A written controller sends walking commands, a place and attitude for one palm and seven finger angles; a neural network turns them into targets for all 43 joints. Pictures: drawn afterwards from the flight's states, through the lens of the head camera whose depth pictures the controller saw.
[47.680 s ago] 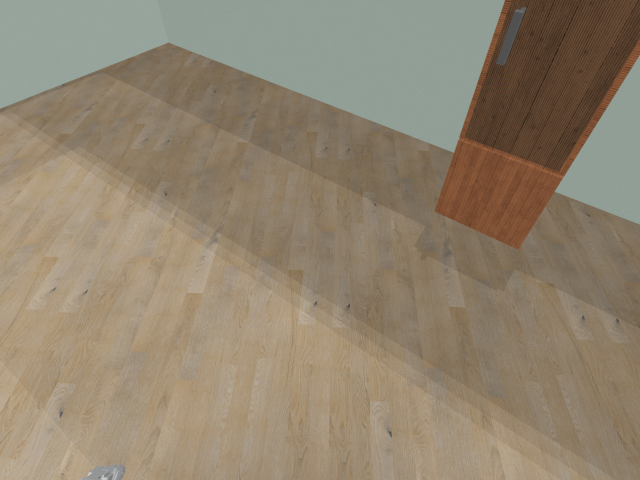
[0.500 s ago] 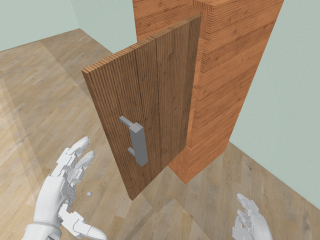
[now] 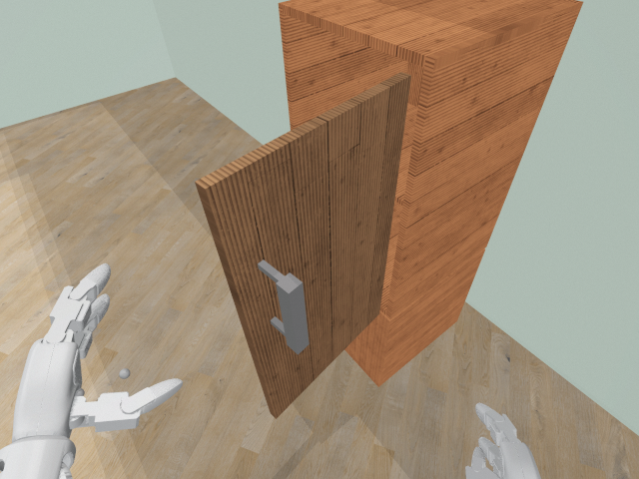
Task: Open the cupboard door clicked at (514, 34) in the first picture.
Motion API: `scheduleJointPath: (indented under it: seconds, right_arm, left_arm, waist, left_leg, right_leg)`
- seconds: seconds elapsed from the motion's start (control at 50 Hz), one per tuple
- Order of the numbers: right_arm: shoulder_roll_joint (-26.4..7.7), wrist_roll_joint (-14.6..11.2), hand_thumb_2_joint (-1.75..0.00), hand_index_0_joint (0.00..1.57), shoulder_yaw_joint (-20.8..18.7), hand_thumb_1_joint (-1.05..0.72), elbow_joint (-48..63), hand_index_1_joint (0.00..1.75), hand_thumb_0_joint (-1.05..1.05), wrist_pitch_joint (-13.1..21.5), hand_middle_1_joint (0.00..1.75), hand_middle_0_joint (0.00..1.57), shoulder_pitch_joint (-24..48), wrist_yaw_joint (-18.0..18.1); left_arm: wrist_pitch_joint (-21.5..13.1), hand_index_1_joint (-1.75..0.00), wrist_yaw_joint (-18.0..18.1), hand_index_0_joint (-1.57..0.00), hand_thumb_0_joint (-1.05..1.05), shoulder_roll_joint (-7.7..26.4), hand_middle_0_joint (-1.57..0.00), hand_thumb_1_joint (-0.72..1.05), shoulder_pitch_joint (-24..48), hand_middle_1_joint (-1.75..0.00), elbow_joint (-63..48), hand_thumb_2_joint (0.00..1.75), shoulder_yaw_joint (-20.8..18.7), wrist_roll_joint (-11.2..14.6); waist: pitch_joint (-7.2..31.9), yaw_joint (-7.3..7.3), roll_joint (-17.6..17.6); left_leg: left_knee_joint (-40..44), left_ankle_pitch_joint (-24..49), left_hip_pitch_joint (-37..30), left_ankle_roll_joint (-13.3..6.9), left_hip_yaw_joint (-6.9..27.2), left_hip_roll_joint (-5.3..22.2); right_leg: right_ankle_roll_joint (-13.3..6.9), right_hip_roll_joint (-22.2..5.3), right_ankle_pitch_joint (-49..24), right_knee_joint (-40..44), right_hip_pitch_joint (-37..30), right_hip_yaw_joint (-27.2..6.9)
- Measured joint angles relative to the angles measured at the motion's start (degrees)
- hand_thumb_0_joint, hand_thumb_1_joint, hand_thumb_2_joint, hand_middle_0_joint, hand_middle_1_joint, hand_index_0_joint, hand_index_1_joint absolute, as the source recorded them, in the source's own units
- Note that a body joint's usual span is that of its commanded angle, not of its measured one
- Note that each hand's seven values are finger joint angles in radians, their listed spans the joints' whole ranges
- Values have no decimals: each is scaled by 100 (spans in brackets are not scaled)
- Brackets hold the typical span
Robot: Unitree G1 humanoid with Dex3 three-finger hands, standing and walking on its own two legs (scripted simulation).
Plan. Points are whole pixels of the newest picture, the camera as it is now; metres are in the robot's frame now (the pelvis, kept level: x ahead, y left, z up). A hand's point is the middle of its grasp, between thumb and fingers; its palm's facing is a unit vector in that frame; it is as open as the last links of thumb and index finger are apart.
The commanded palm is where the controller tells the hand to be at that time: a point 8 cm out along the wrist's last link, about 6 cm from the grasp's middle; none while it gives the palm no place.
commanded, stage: draw the hand back to the body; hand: left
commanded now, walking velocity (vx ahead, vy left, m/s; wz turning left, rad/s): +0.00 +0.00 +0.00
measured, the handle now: (283, 307) +0.33 +0.09 +0.04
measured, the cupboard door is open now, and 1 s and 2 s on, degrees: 99 99 99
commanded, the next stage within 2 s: step back with the hand held close in 0.72 s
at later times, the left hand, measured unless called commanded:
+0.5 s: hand (72, 332) +0.20 +0.26 +0.17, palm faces +0.46 -0.79 -0.40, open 7.8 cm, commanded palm +0.15 +0.29 +0.18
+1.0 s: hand (73, 331) +0.20 +0.25 +0.17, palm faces +0.41 -0.79 -0.46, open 7.4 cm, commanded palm +0.14 +0.29 +0.18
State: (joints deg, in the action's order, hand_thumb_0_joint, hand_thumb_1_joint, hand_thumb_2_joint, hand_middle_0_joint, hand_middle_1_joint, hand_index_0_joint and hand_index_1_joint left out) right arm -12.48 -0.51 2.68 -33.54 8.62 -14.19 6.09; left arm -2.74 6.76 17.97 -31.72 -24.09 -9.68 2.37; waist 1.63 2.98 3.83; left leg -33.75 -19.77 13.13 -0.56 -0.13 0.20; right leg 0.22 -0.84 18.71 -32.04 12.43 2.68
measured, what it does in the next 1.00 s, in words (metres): stands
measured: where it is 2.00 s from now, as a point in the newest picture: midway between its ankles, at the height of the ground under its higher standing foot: outside the picture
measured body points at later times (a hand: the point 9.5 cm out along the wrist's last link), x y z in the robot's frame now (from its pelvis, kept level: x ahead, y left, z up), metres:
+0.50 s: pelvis +0.01 +0.00 +0.01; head -0.01 -0.03 +0.46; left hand +0.17 +0.30 +0.19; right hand +0.20 -0.22 -0.07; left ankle -0.02 +0.11 -0.73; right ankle -0.02 -0.12 -0.73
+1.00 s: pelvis -0.01 -0.01 +0.01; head +0.00 -0.03 +0.46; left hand +0.17 +0.29 +0.20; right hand +0.18 -0.24 -0.07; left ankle -0.02 +0.11 -0.73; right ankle -0.02 -0.12 -0.73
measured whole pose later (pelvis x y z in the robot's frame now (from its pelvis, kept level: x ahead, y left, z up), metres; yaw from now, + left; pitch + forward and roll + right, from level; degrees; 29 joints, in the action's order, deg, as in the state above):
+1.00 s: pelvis -0.01 -0.01 +0.01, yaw -2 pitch -1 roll -1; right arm -13.1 0.1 0.5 -34.9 3.5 -9.6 4.7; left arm -7.8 6.4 20.5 -28.2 -22.7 -21.8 2.8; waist -0.4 2.0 4.0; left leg -24.3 -14.4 8.9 0.0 -1.3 1.6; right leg -0.2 0.8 11.7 -20.6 7.9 1.6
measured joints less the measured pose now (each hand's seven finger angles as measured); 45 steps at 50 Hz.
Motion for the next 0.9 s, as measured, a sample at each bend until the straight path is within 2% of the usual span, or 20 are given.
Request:
scheduleJointPath:
  seconds: [0.16, 0.38, 0.48, 0.64, 0.86, 0.9]
  right_arm:
    - [21, 37, -90, 20, -37, -90, -200, 30, 2, -40, 30, 20, 140, -78]
    - [-12, 56, -90, 20, -135, -90, -295, 30, 1, -158, 30, 20, 307, -129]
    - [-32, 56, -90, 20, -175, -90, -309, 30, 1, -226, 30, 20, 339, -163]
    - [-20, 74, -90, 20, -200, -90, -360, 30, 1, -240, 30, 20, 317, -141]
    - [10, 77, -90, 20, -212, -90, -438, 30, 1, -214, 30, 20, 297, -136]
    - [-13, 55, -90, 20, -181, -90, -366, 30, 1, -278, 30, 20, 310, -136]
  left_arm:
    - [-88, -30, 11, -19, 0, 70, -18, 28, 167, -30, 57, 64, -376, 5]
    - [-123, -30, 11, -20, 1, 208, -20, 66, 468, -30, 141, 80, -938, 80]
    - [-129, -30, 4, -21, 1, 139, -20, 79, 534, -30, 230, 86, -986, 101]
    - [-97, -30, -33, -21, 1, 92, -20, 87, 474, -30, 241, 89, -848, 91]
    - [-136, -30, -35, -21, 1, 120, -21, 89, 531, -30, 268, 90, -918, 103]
    - [-238, -30, -49, -21, 1, 140, -21, 89, 546, -30, 249, 90, -1010, 90]
  waist:
    - [-113, 61, -6]
    - [-187, 138, -5]
    - [-220, 141, 0]
    - [-262, 133, -15]
    - [-287, 127, 2]
    - [-238, 81, 22]
  left_leg:
    - [546, 200, -492, -7, -60, -15]
    - [924, 345, -829, 24, -81, 24]
    - [1018, 398, -888, 34, -81, 36]
    - [1078, 439, -940, 59, -86, 72]
    - [1124, 496, -972, 78, -90, 107]
    - [1040, 483, -824, 77, -69, 133]
  right_leg:
    - [13, -4, -191, 494, -448, -55]
    - [-12, 43, -352, 883, -778, -72]
    - [-22, 57, -402, 972, -834, -71]
    - [-50, 95, -455, 1049, -889, -75]
    - [-72, 131, -531, 1127, -930, -79]
    - [-72, 156, -567, 1153, -840, -58]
